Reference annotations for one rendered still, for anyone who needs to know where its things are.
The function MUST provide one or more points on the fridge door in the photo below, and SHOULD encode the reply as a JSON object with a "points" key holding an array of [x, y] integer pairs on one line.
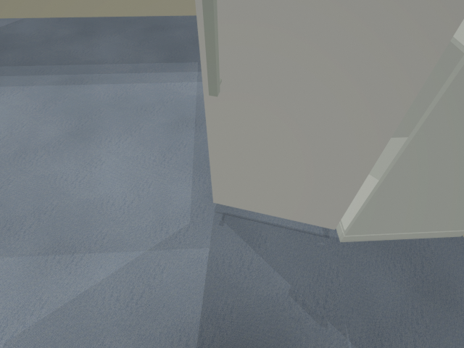
{"points": [[311, 93]]}

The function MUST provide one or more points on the handle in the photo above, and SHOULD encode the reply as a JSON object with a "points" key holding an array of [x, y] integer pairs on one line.
{"points": [[210, 15]]}

